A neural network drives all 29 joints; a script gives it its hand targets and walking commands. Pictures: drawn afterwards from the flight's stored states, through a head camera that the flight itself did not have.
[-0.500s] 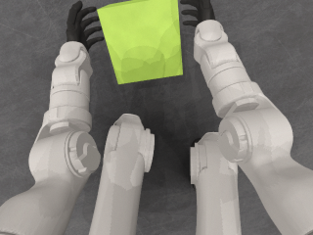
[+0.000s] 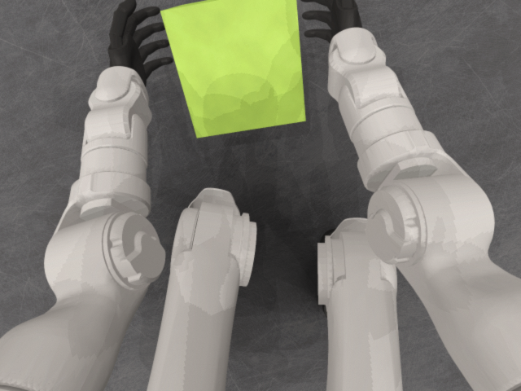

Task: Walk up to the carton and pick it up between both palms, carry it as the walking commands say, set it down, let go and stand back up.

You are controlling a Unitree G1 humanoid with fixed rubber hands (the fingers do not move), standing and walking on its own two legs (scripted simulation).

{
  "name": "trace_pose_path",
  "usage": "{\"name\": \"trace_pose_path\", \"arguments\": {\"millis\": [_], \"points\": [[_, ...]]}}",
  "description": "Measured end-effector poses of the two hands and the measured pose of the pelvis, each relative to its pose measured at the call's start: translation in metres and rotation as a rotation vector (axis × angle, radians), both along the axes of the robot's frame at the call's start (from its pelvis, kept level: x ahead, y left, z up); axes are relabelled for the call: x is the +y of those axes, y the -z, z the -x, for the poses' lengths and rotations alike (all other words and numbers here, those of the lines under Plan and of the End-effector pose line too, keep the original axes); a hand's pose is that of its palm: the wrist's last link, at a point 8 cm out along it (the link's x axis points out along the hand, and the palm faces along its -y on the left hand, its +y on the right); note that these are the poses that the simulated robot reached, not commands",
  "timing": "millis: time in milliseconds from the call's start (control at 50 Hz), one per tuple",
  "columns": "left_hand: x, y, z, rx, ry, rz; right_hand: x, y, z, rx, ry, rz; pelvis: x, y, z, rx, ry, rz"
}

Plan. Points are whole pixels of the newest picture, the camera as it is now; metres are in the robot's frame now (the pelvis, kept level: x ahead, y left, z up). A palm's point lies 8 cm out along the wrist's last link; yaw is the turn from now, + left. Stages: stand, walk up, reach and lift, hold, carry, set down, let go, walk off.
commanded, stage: set down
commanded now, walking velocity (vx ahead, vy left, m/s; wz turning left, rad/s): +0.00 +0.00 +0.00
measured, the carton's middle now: (241, 60) +0.51 +0.14 -0.29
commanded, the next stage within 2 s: none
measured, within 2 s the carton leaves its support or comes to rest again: rests again in 1.24 s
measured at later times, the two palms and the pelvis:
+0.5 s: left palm (130, 62) +0.46 +0.27 -0.18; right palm (342, 28) +0.54 +0.00 -0.18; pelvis +0.01 +0.00 +0.00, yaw +1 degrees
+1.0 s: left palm (131, 60) +0.46 +0.27 -0.19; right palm (342, 28) +0.54 +0.00 -0.19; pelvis +0.01 +0.00 +0.00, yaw +1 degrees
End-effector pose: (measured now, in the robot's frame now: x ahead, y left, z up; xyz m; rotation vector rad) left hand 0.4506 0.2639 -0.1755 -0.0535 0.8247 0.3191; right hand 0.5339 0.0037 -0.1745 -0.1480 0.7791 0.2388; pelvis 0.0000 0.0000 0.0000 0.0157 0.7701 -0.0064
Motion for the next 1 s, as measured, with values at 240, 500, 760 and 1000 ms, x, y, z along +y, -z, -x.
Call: {"name": "trace_pose_path", "arguments": {"millis": [240, 500, 760, 1000], "points": [[0.002, 0.003, -0.004, -0.006, 0.005, -0.002, 0.000, 0.004, -0.004, -0.005, -0.004, -0.019, -0.001, 0.000, -0.005, 0.013, -0.004, -0.003], [0.003, 0.007, -0.009, -0.009, 0.013, -0.006, 0.000, 0.008, -0.008, -0.011, -0.004, -0.035, 0.000, 0.001, -0.011, 0.027, -0.007, -0.003], [0.004, 0.010, -0.012, -0.012, 0.018, -0.011, 0.000, 0.011, -0.010, -0.020, -0.006, -0.044, 0.001, 0.002, -0.014, 0.028, -0.010, -0.003], [0.004, 0.013, -0.012, -0.020, 0.015, -0.014, 0.000, 0.013, -0.010, -0.037, -0.014, -0.047, 0.002, 0.003, -0.013, 0.020, -0.011, -0.004]]}}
